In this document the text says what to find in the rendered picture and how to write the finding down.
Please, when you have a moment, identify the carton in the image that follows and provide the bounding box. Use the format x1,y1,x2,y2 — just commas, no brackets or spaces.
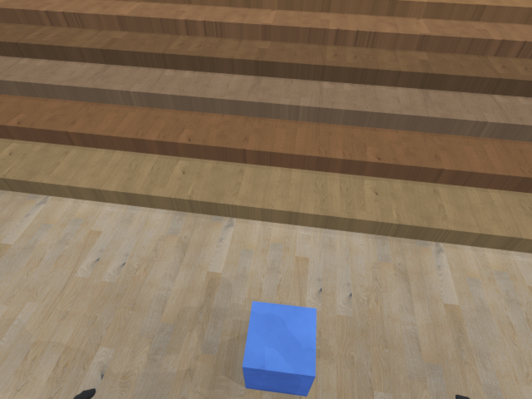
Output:
242,301,317,397

